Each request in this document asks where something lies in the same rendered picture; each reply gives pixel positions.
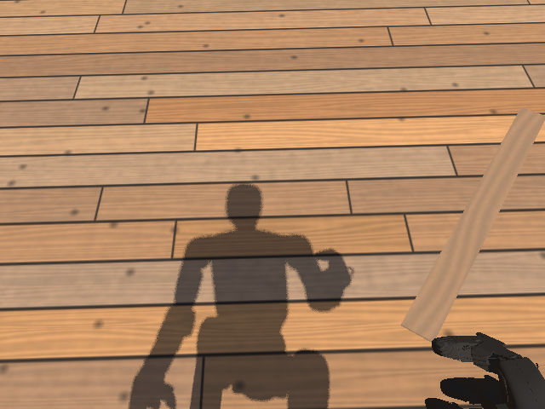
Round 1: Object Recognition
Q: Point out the robot right hand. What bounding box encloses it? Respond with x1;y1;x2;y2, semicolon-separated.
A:
425;332;545;409

